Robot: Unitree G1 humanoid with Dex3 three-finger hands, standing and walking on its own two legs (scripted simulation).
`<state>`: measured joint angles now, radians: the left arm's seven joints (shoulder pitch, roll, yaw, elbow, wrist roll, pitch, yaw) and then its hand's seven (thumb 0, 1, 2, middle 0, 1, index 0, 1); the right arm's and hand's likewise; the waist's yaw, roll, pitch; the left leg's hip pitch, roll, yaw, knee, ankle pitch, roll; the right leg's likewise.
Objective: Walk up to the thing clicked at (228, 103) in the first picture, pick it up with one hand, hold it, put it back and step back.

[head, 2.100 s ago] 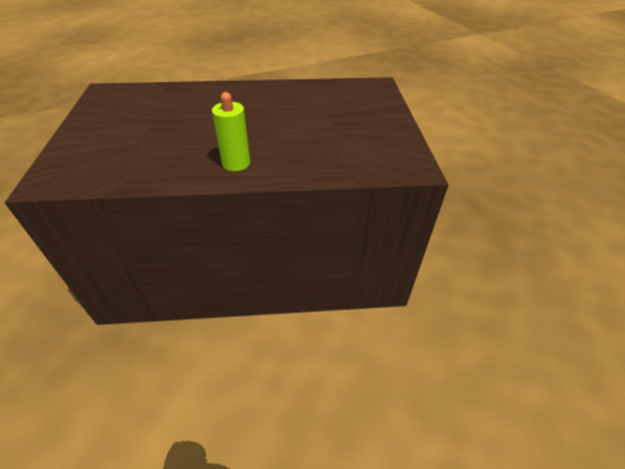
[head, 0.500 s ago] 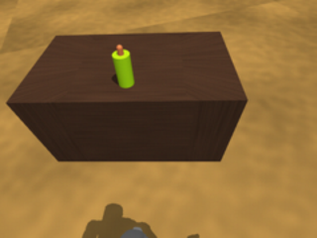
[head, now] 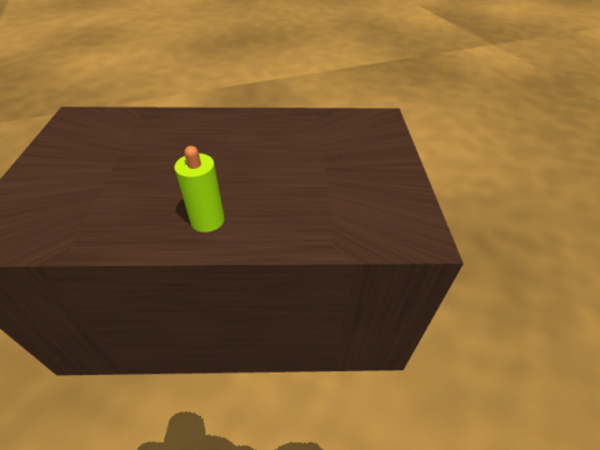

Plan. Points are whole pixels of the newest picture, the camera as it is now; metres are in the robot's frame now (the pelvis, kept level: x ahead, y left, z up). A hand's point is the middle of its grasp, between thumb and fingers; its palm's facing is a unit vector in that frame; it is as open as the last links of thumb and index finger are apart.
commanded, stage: walk up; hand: left
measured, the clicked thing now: (199, 186) +0.68 +0.24 -0.06
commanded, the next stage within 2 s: stand in 1.94 s
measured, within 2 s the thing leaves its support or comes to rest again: neither
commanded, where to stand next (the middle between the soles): +0.24 +0.03 m, yaw +1 degrees
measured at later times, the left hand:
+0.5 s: hand out of the picture +0.16 +0.28 -0.14, palm faces +0.05 -0.91 -0.41, open 7.4 cm
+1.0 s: hand (118, 418) +0.22 +0.29 -0.15, palm faces +0.00 -0.92 -0.40, open 7.4 cm
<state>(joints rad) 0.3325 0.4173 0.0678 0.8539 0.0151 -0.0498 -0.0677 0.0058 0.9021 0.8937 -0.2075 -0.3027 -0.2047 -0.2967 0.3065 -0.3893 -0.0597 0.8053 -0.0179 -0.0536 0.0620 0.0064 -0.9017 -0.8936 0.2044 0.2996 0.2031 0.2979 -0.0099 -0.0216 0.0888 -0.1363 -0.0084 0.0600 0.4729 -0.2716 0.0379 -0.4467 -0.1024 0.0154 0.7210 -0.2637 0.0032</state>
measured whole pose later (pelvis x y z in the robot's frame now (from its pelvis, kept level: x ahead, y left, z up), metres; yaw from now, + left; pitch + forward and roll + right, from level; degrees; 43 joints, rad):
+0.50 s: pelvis +0.15 +0.00 -0.01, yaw +4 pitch -3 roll -1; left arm 0.37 0.40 0.03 0.81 0.01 -0.08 -0.01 0.01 0.90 0.89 -0.21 -0.30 -0.21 -0.30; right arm 0.24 -0.41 -0.06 0.84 -0.02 0.00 0.06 0.01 -0.91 -0.89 0.20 0.30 0.20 0.30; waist 0.05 0.06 0.12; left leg -0.42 0.05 -0.01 0.63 -0.15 0.02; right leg -0.16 -0.06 -0.10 0.58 -0.37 0.03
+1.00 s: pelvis +0.19 +0.02 -0.01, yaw +2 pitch -3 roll -1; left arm 0.23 0.38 0.00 1.00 0.01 -0.02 0.00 0.01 0.90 0.89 -0.21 -0.30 -0.21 -0.30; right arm 0.12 -0.36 -0.01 0.97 0.00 0.02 0.02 0.01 -0.90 -0.89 0.20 0.30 0.20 0.30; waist 0.02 0.04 0.08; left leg -0.33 0.02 0.05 0.60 -0.22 0.02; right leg -0.23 -0.02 -0.01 0.60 -0.32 0.02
